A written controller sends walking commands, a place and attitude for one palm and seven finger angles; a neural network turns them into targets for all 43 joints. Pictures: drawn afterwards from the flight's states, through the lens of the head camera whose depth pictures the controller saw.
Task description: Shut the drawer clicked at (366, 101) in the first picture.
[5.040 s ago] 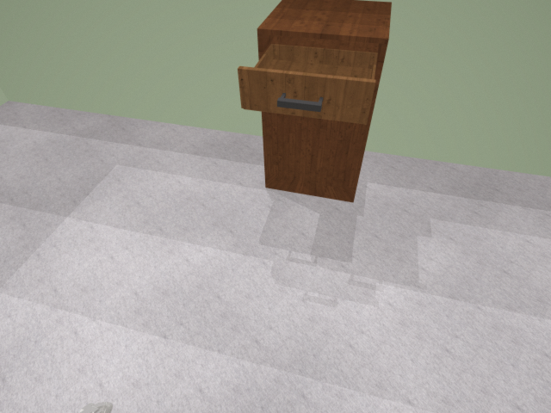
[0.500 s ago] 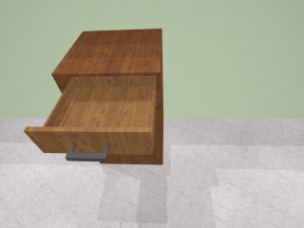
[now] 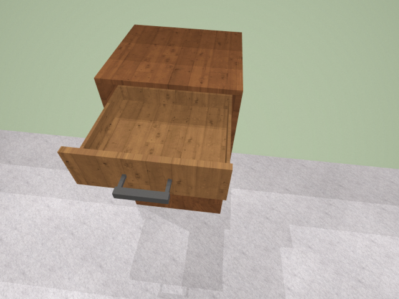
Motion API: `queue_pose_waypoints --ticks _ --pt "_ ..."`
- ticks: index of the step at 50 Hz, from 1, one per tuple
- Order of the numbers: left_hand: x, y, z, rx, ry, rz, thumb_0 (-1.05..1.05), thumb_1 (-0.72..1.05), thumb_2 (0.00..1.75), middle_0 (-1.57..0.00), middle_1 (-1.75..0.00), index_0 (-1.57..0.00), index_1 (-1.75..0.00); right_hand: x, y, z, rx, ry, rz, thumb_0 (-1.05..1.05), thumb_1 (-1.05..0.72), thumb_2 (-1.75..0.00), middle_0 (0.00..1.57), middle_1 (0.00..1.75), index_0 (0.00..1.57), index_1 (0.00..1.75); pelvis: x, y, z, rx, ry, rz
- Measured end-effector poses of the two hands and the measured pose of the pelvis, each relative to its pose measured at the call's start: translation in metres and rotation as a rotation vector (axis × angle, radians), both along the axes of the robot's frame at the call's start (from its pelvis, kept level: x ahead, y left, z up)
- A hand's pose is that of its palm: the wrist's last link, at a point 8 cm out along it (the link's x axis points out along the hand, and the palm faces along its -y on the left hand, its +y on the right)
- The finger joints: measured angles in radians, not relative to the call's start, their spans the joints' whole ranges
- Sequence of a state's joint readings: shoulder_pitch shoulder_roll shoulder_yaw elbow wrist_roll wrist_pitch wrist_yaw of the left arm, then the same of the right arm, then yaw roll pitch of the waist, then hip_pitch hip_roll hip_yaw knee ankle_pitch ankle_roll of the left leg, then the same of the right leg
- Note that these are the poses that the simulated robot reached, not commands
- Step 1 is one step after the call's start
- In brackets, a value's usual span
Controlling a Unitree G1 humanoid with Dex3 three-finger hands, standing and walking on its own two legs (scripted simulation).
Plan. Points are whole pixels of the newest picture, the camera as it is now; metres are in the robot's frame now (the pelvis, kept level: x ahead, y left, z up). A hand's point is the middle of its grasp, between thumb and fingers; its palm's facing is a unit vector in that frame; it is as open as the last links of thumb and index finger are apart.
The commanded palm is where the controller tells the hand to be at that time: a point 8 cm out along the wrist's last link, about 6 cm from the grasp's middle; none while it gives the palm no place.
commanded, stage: come to a stop and stand still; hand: left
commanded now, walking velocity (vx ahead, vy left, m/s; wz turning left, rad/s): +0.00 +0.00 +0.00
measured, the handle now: (143, 188) +0.37 +0.18 -0.05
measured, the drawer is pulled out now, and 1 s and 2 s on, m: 0.30 0.30 0.30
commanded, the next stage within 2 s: look again from close up in 0.24 s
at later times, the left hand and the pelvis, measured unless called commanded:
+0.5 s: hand out of the picture -0.03 +0.18 -0.17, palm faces +0.00 -0.98 -0.20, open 7.4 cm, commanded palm none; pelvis -0.02 +0.01 +0.00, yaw +1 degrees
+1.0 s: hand out of the picture -0.05 +0.17 -0.18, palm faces +0.03 -0.99 -0.15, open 7.4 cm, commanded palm none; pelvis -0.03 +0.01 +0.00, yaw +1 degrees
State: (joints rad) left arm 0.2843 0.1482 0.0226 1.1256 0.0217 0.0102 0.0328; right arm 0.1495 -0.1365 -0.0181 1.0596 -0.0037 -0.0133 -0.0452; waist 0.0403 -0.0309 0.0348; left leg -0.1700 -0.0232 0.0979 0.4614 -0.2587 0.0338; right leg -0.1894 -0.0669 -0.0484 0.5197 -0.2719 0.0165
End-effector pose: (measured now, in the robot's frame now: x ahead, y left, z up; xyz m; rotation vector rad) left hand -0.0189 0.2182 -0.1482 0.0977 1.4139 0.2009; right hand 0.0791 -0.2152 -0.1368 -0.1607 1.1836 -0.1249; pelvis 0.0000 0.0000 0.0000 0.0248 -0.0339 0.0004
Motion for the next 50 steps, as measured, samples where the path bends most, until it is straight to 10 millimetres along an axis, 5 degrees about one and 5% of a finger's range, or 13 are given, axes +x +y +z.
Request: queue_pose_waypoints --ticks 6,17,23,34,50 --pt "0.011 0.001 0.008 0.0 -0.034 -0.034 0.0 0.92 0.9 -0.2 -0.3 -0.2 -0.29 -0.015 -0.004 0.002 -0.001 0.018 -0.029 -0.01 -0.94 -0.9 0.21 0.3 0.2 0.3 0.0 0.004 0.006 -0.016 0.0 -0.002" --pt "0.003 0.0 0.007 -0.019 0.001 -0.044 0.0 0.91 0.9 -0.2 -0.3 -0.2 -0.29 -0.098 -0.006 0.002 -0.013 0.239 -0.057 0.0 -0.92 -0.9 0.2 0.3 0.2 0.3 -0.005 0.004 0.009 -0.019 0.007 0.005" --pt "-0.01 0.004 0.005 0.007 0.015 -0.083 0.0 0.91 0.9 -0.2 -0.3 -0.2 -0.3 -0.123 0.004 -0.008 0.021 0.25 -0.068 0.0 -0.91 -0.9 0.2 0.3 0.2 0.3 -0.016 0.008 0.002 -0.03 0.006 0.007" --pt "-0.012 0.012 0.005 0.018 -0.052 -0.079 0.0 0.91 0.9 -0.2 -0.3 -0.2 -0.29 -0.117 0.022 -0.014 0.065 0.177 -0.056 0.0 -0.91 -0.9 0.2 0.3 0.2 0.3 -0.025 0.012 -0.001 -0.025 -0.01 0.01" --pt "-0.037 -0.001 0.0 -0.04 -0.003 -0.055 0.0 0.91 0.9 -0.2 -0.3 -0.2 -0.29 -0.118 0.012 -0.004 0.017 0.193 -0.047 0.01 -0.91 -0.9 0.2 0.3 0.2 0.3 -0.028 0.014 0.002 -0.026 0.004 0.01"
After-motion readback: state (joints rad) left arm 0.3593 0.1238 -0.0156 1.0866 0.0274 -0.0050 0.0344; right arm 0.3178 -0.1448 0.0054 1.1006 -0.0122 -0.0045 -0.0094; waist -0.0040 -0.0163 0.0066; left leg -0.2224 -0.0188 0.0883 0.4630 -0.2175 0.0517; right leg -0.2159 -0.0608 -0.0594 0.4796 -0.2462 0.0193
